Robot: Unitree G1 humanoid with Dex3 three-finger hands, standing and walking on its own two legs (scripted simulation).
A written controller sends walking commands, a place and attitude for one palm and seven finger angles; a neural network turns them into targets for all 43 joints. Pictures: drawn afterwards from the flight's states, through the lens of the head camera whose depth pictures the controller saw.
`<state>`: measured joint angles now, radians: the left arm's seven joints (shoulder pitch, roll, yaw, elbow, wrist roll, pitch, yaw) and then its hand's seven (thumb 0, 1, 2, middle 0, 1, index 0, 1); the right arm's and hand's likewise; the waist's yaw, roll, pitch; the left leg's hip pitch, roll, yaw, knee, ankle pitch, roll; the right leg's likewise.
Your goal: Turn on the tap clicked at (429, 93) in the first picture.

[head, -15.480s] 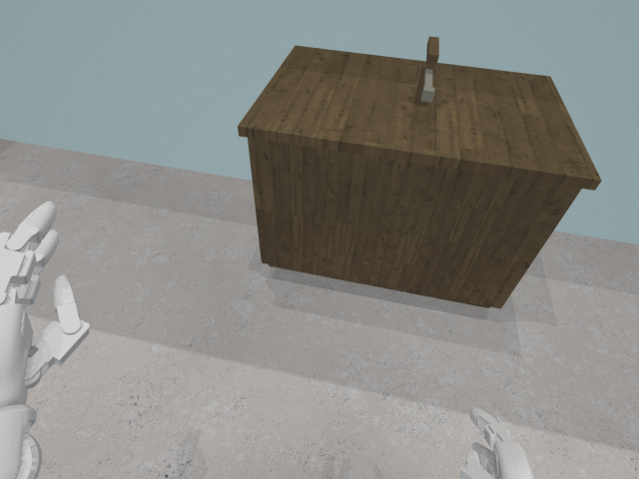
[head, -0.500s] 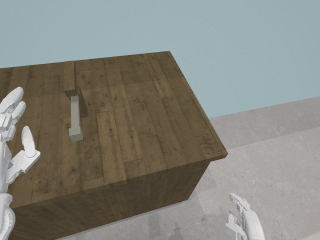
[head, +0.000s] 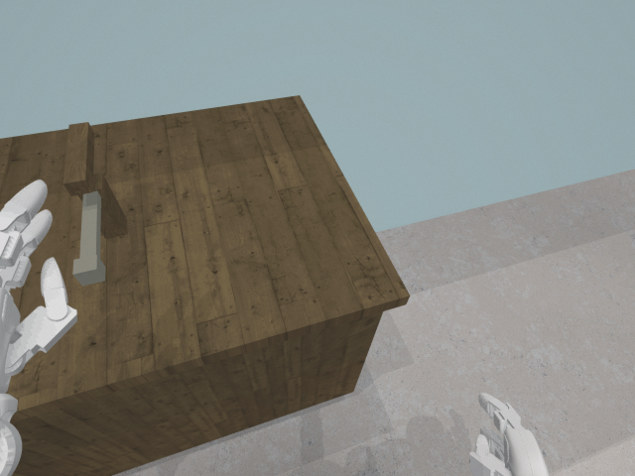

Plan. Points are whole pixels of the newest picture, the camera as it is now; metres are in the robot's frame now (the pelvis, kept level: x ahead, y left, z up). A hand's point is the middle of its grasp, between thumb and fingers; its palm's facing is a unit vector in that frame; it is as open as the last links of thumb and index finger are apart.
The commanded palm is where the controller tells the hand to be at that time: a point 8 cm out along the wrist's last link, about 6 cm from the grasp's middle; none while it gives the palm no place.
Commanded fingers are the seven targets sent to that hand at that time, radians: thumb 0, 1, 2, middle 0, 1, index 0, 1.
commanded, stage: shuffle to correct the standing spot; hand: left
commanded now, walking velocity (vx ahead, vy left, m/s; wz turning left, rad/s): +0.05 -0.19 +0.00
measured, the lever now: (89, 270) +0.34 +0.33 +0.04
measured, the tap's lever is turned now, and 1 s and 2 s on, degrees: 0 0 0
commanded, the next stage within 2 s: come to a stop and stand still in 0.18 s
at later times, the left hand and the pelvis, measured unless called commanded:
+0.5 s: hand (26, 267) +0.25 +0.28 +0.19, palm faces +0.44 -0.78 -0.45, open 7.4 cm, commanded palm +0.16 +0.27 +0.18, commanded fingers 0.00 0.90 0.90 -0.20 -0.30 -0.20 -0.30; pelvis +0.00 +0.00 +0.00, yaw +0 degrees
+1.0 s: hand out of the picture +0.21 +0.32 +0.16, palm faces +0.40 -0.85 -0.34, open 7.4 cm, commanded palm +0.14 +0.35 +0.18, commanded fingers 0.00 0.90 0.90 -0.20 -0.30 -0.20 -0.30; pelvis -0.02 +0.07 +0.00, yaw +0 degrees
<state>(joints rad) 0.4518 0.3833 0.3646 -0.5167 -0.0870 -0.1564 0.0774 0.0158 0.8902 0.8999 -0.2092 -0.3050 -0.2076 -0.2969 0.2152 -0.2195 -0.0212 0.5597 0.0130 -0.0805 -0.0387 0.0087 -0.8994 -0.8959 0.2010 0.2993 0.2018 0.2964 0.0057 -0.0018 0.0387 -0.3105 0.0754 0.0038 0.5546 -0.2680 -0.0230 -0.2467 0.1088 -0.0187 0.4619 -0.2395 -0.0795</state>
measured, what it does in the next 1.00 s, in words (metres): shifts its weight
